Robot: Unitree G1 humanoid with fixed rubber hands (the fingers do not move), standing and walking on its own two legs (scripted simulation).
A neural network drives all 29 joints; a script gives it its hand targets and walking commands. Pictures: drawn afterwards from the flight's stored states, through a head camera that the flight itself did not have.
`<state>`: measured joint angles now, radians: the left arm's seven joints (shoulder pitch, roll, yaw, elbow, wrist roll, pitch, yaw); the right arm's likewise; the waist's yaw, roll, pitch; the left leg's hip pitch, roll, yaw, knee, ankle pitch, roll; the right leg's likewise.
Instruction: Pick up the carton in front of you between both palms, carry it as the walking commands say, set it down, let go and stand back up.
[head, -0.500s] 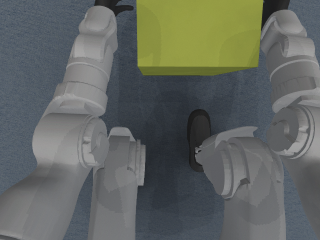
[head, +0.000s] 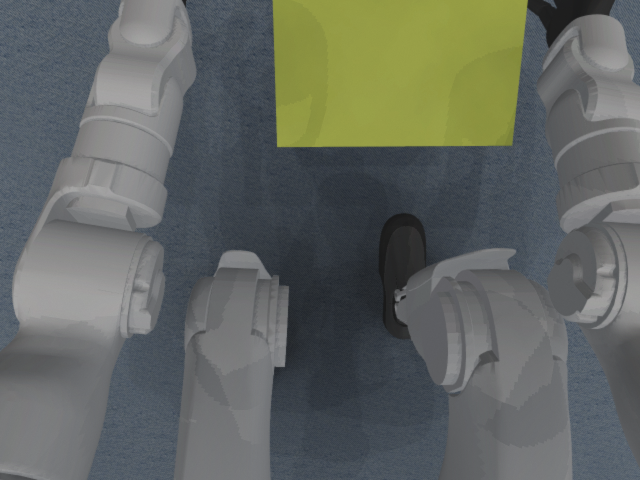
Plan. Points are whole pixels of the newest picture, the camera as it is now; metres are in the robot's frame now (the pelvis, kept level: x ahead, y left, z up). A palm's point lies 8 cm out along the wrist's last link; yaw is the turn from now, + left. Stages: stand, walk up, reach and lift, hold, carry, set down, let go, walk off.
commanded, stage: set down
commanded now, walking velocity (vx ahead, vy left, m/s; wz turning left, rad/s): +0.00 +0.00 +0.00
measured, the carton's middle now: (375, 56) +0.51 -0.08 -0.25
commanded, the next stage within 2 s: let go in 0.92 s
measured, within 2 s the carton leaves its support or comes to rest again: neither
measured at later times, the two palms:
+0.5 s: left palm out of the picture +0.57 +0.12 +0.00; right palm out of the picture +0.51 -0.26 +0.00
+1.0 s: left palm out of the picture +0.56 +0.13 +0.16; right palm out of the picture +0.51 -0.26 +0.15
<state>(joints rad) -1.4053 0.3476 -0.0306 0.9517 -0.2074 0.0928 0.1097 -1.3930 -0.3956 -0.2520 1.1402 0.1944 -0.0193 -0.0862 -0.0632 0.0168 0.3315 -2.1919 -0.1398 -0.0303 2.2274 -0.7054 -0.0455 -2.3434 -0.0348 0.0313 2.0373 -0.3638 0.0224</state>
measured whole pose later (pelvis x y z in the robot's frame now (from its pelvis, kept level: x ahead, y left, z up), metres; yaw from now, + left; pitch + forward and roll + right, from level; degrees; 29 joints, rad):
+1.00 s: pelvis +0.04 -0.02 +0.25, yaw -1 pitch +45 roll +3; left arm -1.07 0.28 0.26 0.89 0.00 0.14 -0.02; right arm -0.99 -0.21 -0.33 0.79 -0.02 0.14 -0.04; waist -0.06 0.02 -0.09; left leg -1.57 -0.07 -0.05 1.27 -0.48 -0.04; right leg -1.71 0.00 0.03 1.16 -0.24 0.00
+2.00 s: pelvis +0.13 -0.01 +0.40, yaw -3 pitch -3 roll -1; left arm 0.21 0.19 0.04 0.46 0.01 0.07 -0.07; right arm 0.23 -0.23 -0.04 0.41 -0.01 0.10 0.07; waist 0.00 0.06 0.11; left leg -0.03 0.00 -0.08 0.42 -0.33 0.00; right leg -0.18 0.02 0.00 0.39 -0.16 0.01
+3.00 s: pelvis +0.15 -0.01 +0.39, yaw -2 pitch -1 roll +0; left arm 0.15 0.32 0.04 0.83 0.03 0.00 0.02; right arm 0.23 -0.36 -0.03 0.74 -0.04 0.01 -0.03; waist 0.01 0.03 0.01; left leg -0.08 -0.02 -0.09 0.48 -0.39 0.00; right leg -0.26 0.00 0.00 0.53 -0.26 0.00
